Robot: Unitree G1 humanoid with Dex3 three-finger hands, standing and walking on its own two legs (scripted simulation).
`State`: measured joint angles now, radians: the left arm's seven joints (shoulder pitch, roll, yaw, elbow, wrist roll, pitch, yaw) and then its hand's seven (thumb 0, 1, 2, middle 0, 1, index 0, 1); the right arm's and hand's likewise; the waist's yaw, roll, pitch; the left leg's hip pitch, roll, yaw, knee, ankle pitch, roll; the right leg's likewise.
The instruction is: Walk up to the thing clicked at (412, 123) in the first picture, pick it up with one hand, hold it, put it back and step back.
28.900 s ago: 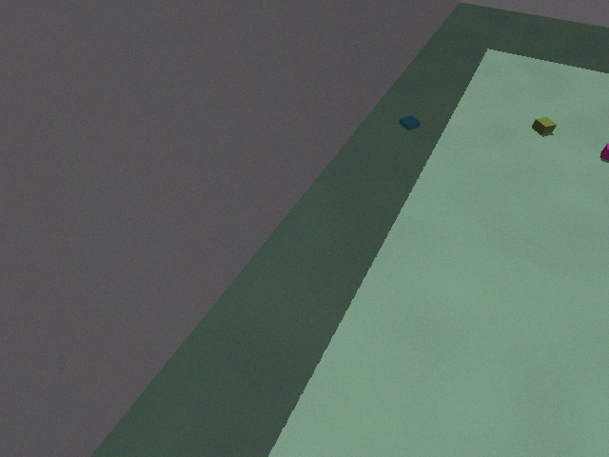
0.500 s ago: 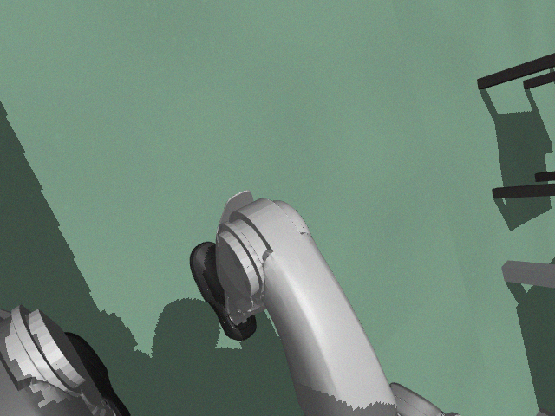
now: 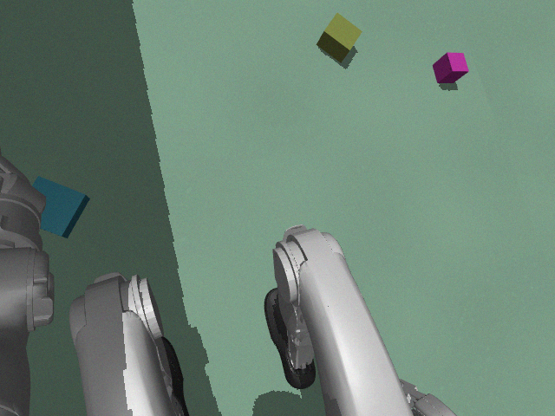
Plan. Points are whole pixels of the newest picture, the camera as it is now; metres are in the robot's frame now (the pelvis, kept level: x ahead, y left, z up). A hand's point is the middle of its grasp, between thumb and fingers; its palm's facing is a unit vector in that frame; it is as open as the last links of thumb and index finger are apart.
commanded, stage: withdraw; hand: left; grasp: from above
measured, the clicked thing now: (53, 207) +0.46 +0.31 -0.33
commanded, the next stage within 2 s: home in 0.36 s
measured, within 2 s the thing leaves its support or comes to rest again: neither
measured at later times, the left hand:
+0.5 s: hand (33, 202) +0.45 +0.30 -0.22, palm faces -0.50 -0.10 -0.86, open 13.7 cm
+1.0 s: hand out of the picture +0.38 +0.27 -0.06, palm faces -0.30 -0.62 -0.72, open 9.0 cm
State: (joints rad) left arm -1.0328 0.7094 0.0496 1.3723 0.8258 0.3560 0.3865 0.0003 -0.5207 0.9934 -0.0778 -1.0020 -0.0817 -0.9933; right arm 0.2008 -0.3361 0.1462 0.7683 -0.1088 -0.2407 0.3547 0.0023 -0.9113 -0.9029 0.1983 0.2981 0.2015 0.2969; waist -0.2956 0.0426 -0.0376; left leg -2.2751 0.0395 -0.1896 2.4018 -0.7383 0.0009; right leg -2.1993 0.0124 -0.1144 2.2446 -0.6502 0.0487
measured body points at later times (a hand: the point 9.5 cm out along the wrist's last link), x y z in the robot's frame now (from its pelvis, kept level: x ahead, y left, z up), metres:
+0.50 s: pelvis -0.01 +0.00 -0.02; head +0.24 +0.10 +0.33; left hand +0.47 +0.30 -0.17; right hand +0.05 -0.28 -0.10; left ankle +0.06 +0.12 -0.31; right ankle +0.11 -0.13 -0.31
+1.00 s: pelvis +0.00 +0.00 +0.07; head +0.20 +0.04 +0.48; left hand +0.39 +0.30 -0.01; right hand +0.12 -0.26 -0.05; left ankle +0.06 +0.12 -0.31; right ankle +0.11 -0.13 -0.31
